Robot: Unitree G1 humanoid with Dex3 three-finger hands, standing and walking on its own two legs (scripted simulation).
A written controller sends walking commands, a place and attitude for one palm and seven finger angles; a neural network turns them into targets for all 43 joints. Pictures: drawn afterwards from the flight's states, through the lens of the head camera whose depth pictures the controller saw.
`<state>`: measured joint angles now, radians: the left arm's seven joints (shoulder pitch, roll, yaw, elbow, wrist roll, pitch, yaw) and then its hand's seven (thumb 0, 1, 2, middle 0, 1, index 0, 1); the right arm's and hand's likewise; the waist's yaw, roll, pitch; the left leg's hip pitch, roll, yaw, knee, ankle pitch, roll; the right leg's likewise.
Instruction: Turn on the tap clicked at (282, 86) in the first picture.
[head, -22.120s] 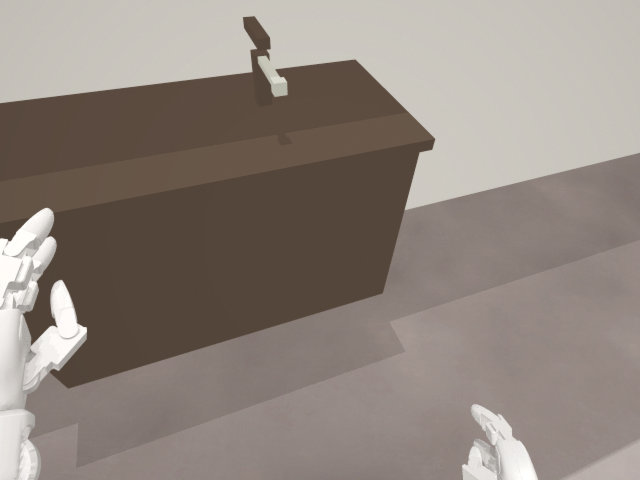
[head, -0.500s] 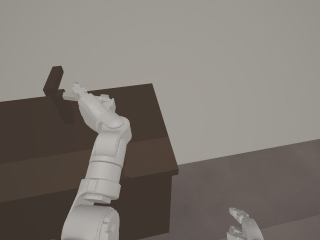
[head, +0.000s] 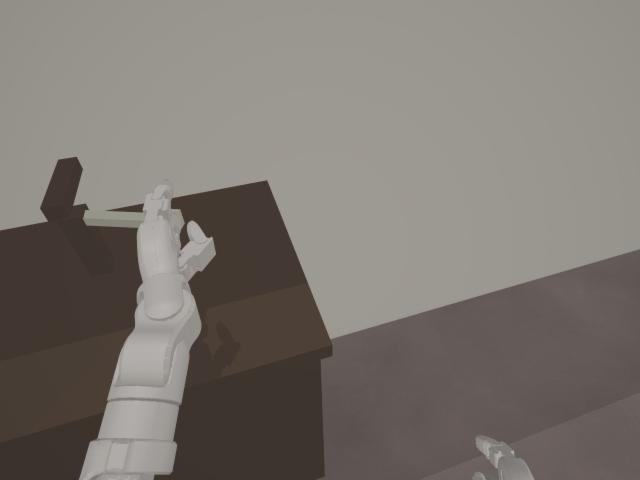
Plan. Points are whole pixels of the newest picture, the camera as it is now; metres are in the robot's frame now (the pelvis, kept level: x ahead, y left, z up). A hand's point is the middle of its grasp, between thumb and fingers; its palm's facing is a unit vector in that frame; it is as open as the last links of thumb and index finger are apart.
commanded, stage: draw the hand back beside the body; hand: left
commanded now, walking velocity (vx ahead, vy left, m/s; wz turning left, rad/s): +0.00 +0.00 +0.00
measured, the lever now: (171, 221) +0.46 +0.26 +0.10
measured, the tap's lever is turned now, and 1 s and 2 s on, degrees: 67 67 67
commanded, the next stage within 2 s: step back with the hand held close in 1.22 s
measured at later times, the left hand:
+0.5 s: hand (143, 308) +0.25 +0.21 +0.15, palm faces +0.27 -0.93 -0.25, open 7.6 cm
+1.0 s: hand (61, 352) +0.19 +0.26 +0.16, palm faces +0.43 -0.83 -0.36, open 7.4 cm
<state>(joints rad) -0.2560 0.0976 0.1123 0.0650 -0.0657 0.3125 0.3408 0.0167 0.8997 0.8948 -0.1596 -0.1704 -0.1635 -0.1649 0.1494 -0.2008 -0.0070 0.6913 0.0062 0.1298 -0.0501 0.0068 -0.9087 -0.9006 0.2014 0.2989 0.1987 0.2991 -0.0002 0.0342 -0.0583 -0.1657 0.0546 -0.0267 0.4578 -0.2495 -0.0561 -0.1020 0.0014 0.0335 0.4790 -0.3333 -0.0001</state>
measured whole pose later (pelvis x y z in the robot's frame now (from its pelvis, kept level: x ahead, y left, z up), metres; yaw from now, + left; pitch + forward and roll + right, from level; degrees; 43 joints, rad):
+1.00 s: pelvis +0.00 +0.02 +0.00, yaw +1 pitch -3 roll +0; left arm 0.45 0.33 0.27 -0.42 -0.06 -0.10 0.13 0.02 0.89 0.89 -0.21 -0.30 -0.21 -0.30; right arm 0.18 -0.21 -0.01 0.64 -0.01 -0.09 -0.05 0.01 -0.91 -0.90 0.20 0.30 0.20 0.30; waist 0.06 0.06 0.01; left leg -0.16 0.04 -0.04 0.49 -0.27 -0.04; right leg -0.06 -0.01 0.02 0.44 -0.32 0.02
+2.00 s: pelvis -0.11 +0.04 -0.01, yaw +0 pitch -1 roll -1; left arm 0.50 0.35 0.33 -0.47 -0.05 -0.17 0.14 0.01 0.89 0.89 -0.21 -0.31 -0.21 -0.30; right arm 0.19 -0.22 0.00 0.59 0.00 -0.06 -0.08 0.01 -0.91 -0.90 0.20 0.30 0.20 0.30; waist 0.03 0.06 0.01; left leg -0.45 0.03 -0.02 0.63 -0.26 0.00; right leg -0.35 -0.02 0.04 0.57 -0.21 0.05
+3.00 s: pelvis -0.32 -0.01 -0.01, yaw -1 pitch -2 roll +2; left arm 0.46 0.38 0.33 -0.45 -0.05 -0.13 0.17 0.02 0.89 0.89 -0.21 -0.31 -0.21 -0.30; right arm 0.28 -0.26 -0.04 0.65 0.00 -0.11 -0.08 0.01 -0.91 -0.90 0.20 0.30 0.20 0.30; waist -0.04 -0.05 -0.01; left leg -0.16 0.00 0.06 0.51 -0.32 0.02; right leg -0.41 -0.01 -0.03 0.71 -0.36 -0.02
